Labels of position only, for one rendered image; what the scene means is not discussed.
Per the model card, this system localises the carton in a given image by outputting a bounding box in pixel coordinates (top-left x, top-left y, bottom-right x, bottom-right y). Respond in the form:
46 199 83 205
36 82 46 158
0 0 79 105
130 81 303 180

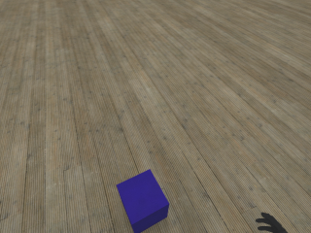
117 169 169 233

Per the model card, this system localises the robot right hand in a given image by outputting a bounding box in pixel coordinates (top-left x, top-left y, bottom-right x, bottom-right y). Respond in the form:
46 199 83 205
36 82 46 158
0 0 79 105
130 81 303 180
256 212 288 233

